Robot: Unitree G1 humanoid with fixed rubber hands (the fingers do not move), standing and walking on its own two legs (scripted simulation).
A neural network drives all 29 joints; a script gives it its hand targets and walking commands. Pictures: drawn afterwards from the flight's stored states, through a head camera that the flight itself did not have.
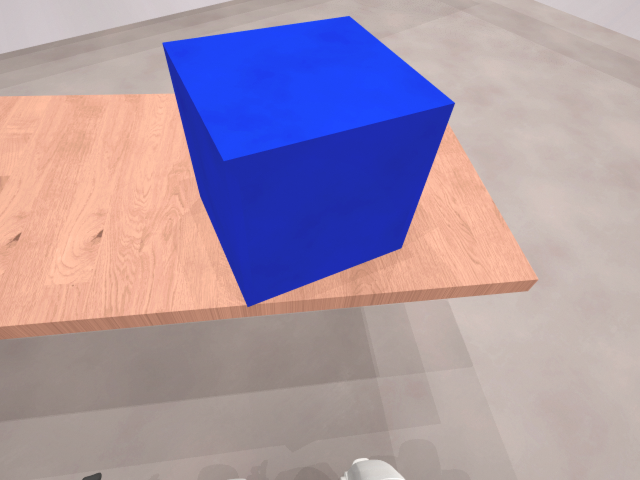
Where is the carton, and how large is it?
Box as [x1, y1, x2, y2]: [162, 16, 454, 306]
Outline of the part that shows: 349,16 162,43 199,193 247,306 400,248 454,104 449,98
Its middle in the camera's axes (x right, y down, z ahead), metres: -0.03 -0.12 +0.57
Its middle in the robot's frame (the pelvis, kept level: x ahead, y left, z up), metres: +0.53 +0.02 +0.10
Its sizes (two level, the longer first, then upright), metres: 0.272 0.249 0.270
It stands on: a table, 0.71 m high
